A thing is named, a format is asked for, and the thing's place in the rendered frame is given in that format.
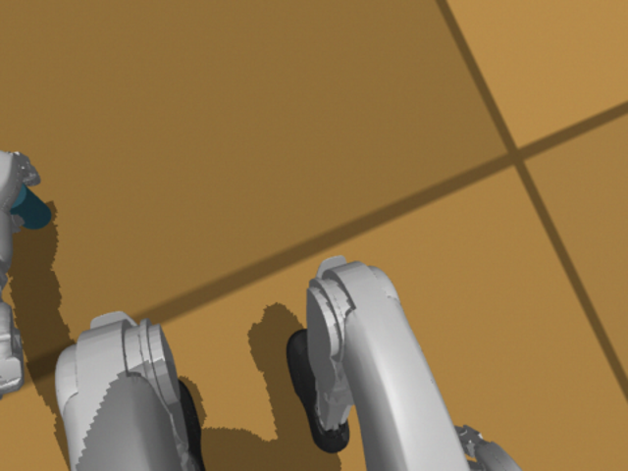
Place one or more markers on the can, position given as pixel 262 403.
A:
pixel 34 212

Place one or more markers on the left robot foot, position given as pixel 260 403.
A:
pixel 193 429

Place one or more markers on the right robot hand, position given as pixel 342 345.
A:
pixel 489 455

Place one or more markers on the right robot foot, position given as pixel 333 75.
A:
pixel 304 384

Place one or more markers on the left robot hand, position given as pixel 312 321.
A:
pixel 15 170

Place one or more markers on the left robot arm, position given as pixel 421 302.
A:
pixel 12 371

